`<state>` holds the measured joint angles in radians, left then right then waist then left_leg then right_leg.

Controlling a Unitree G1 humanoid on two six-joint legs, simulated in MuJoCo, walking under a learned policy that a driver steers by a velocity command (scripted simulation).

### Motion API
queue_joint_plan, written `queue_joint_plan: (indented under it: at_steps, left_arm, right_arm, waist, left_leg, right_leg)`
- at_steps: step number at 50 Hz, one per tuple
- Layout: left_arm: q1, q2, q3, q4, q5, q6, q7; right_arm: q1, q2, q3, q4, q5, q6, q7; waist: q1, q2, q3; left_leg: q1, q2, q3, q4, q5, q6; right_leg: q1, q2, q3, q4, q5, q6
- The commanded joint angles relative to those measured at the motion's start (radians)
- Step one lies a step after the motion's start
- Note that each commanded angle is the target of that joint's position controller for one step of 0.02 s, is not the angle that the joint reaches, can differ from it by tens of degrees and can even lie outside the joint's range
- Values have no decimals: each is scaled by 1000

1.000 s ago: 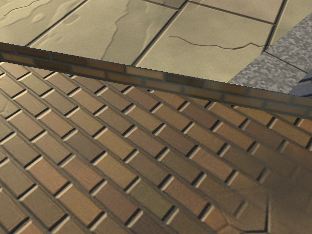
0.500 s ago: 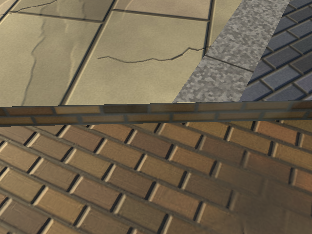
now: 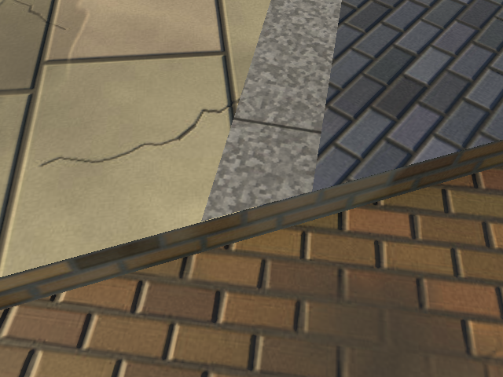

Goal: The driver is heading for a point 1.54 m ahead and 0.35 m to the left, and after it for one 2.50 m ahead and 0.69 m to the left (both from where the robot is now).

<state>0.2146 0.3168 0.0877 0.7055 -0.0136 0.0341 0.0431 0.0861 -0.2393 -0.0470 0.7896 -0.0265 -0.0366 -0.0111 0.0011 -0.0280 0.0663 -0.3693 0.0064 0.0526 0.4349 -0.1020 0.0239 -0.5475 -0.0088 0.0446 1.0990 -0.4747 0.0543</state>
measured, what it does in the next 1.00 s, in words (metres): walks ahead: right foot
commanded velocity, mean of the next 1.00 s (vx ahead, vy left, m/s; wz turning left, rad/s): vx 0.07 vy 0.00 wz -0.09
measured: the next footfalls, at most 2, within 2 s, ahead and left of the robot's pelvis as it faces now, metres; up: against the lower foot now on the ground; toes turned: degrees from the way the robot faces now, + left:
right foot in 0.18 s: +0.09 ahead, -0.14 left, +0.00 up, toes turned -1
right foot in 1.36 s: +0.40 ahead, -0.14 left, +0.00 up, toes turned -6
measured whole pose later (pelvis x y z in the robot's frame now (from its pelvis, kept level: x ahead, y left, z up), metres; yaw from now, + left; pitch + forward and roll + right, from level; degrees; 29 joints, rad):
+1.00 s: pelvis +0.10 -0.01 +0.00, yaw -3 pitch -1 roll +0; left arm 0.31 0.25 0.05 0.95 0.02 0.01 0.01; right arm 0.24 -0.24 -0.03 1.04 -0.03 -0.01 0.01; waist -0.01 -0.02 -0.01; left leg -0.19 0.01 0.03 0.55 -0.35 0.05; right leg -0.14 0.00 0.04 0.52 -0.37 -0.02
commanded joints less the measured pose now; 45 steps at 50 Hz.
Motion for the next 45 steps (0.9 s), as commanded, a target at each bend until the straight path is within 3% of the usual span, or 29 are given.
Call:
queue_joint_plan:
  at_steps: [1, 5, 7, 8, 9, 10, 11, 12, 13, 14, 15, 17, 19, 24, 39, 40, 41, 42, 43, 45]
  left_arm:
    - [80, 17, -4, -54, 12, -10, -1]
    - [26, 37, -10, -60, 12, -7, -18]
    - [40, 34, -9, -47, 17, -6, -27]
    - [37, 42, -7, -45, 23, -6, -29]
    - [30, 73, -4, -60, 33, -5, -25]
    - [17, 150, 5, -82, 44, 0, -15]
    - [-32, 116, -6, -78, 53, -7, -21]
    - [-96, 71, -16, -91, 50, -21, -28]
    - [-116, 44, -24, -80, 48, -34, -31]
    - [-111, 47, -25, -74, 45, -43, -35]
    - [-104, 52, -24, -64, 39, -49, -37]
    - [-72, 35, -31, -47, 40, -48, -37]
    - [-60, 36, -32, -37, 39, -47, -36]
    - [-64, 32, -28, -19, 30, -45, -30]
    - [-41, 25, -27, 111, 24, -46, -23]
    - [-20, 24, -27, 130, 23, -44, -21]
    - [24, 32, -29, 151, 43, -35, -21]
    - [27, 53, -20, 163, 47, -27, -23]
    - [29, 72, -15, 166, 48, -20, -26]
    - [61, 103, -4, 181, 42, -20, -29]
  right_arm:
    - [-46, -159, -39, -49, 10, -6, -4]
    - [-20, -179, -39, -25, 26, 17, -3]
    - [-23, -174, -32, -13, 38, 26, 2]
    - [1, -152, -22, 0, 42, 27, 4]
    - [39, -118, -8, 14, 33, 22, 11]
    - [78, -74, 5, 6, -1, 13, 22]
    - [59, -76, 4, 0, 6, 12, 12]
    - [37, -125, -5, 7, 9, 17, 5]
    - [31, -121, -5, 15, 7, 21, 2]
    - [39, -120, -4, 31, -1, 27, -2]
    - [50, -135, -5, 35, -7, 32, -3]
    - [69, -153, -6, 53, 7, 32, 2]
    - [57, -142, -5, 70, 12, 27, 5]
    - [61, -133, -2, 110, 15, 20, 1]
    - [59, -132, 1, 200, 20, 39, -21]
    - [77, -123, 2, 214, 21, 41, -21]
    - [103, -109, 8, 228, 7, 53, -5]
    - [92, -110, 4, 225, 4, 58, 4]
    - [79, -108, 3, 215, -1, 60, 12]
    - [57, -88, 6, 193, -7, 53, 23]
  waist:
    - [25, 151, -208]
    - [4, 164, -209]
    - [28, 157, -184]
    - [31, 147, -169]
    - [23, 95, -167]
    - [-34, -111, -187]
    - [-27, -219, -164]
    - [-31, -166, -122]
    - [-39, -154, -113]
    - [-36, -138, -114]
    - [-34, -130, -105]
    - [-27, -70, -75]
    - [-19, -6, -59]
    - [-18, 34, -100]
    - [-25, 19, -80]
    - [-24, 12, -99]
    - [-10, -6, -78]
    - [-7, -27, -30]
    - [-2, -56, 12]
    - [13, -113, 65]
  left_leg:
    - [125, 248, -166, -151, 350, 227]
    - [139, 251, -156, -149, 180, 213]
    - [104, 228, -145, -112, 37, 176]
    - [67, 203, -137, -87, -37, 135]
    - [11, 167, -114, -42, -125, 63]
    - [-65, 62, -5, 139, -292, -18]
    - [-20, 29, -19, 137, -346, -44]
    - [44, 38, -32, 136, -275, -54]
    - [72, 32, -28, 85, -181, -55]
    - [111, 37, -33, 52, -107, -61]
    - [139, 49, -48, 29, -55, -65]
    - [148, 60, -51, 13, -61, -50]
    - [124, 59, -51, 3, -65, -39]
    - [151, 63, -54, 4, 0, -45]
    - [189, 60, -51, 7, 4, -33]
    - [195, 45, -34, 9, -91, -30]
    - [178, 57, -62, -8, -188, -14]
    - [140, 27, -35, 21, -321, -2]
    - [91, 6, -17, 54, -402, 5]
    - [22, -24, 17, 143, -385, 17]
  right_leg:
    - [115, -30, -1, -169, 85, -5]
    - [221, -19, -29, -374, 162, -22]
    - [329, 5, -60, -561, 261, -51]
    - [397, 8, -54, -649, 297, -73]
    - [476, -65, 37, -715, 378, -108]
    - [528, -249, 237, -729, 574, -172]
    - [348, -303, 288, -786, 431, -267]
    - [293, -234, 239, -793, 313, -248]
    - [282, -178, 182, -776, 261, -198]
    - [281, -139, 146, -759, 240, -162]
    - [268, -126, 139, -756, 235, -144]
    - [253, -93, 112, -749, 200, -117]
    - [285, -71, 88, -712, 246, -107]
    - [339, -54, 59, -662, 403, -112]
    - [337, -31, 23, -672, 426, -95]
    - [344, -23, 16, -683, 318, -98]
    - [348, -57, 76, -738, 156, -119]
    - [324, -56, 102, -769, -55, -139]
    - [301, -77, 148, -810, -206, -159]
    - [298, -155, 270, -894, -342, -209]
